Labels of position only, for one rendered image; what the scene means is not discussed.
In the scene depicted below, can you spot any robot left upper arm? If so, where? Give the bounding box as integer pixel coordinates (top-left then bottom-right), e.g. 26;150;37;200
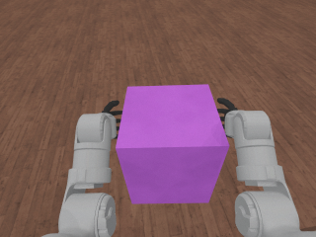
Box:
41;193;117;237

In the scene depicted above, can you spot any left robot hand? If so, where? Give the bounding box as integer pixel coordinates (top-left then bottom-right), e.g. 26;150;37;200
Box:
102;100;122;139

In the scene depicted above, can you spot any right robot hand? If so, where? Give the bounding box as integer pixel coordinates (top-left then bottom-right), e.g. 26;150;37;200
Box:
217;98;238;138

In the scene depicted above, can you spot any robot right forearm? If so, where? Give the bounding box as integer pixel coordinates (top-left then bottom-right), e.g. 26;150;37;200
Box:
224;110;300;227

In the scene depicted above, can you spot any robot left forearm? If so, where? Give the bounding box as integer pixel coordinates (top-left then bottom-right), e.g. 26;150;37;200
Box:
58;113;117;231

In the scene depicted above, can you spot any robot right upper arm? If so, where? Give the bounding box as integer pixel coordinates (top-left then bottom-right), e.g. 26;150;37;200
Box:
234;191;316;237

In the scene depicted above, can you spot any carton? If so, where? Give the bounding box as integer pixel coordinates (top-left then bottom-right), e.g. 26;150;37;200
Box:
116;84;230;204

